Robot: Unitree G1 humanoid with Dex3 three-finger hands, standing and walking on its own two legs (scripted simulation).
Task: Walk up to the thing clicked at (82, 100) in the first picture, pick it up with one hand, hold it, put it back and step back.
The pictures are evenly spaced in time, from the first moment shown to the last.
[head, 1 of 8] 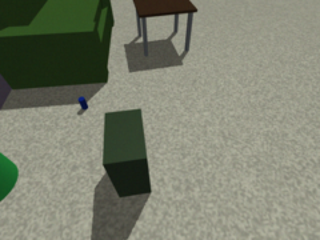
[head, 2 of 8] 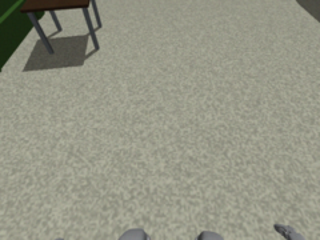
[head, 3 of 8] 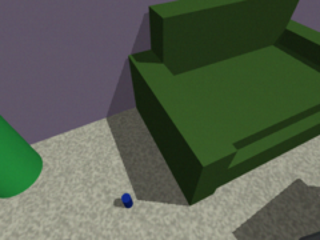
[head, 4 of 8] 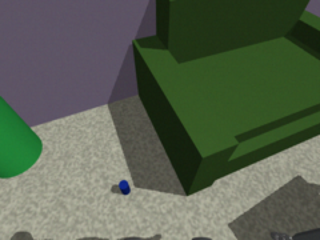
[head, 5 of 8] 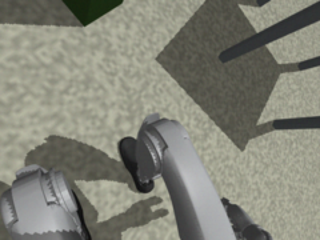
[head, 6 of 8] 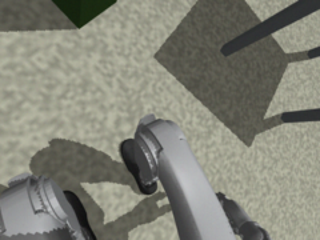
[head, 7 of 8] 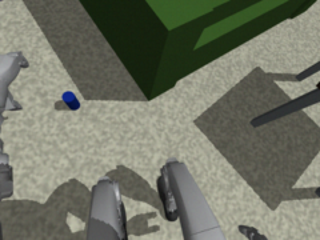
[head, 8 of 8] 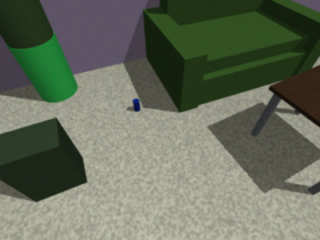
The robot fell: no
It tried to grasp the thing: no
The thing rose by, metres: 0.00
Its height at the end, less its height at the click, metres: +0.00
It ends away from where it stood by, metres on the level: 0.00
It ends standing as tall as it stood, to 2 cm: yes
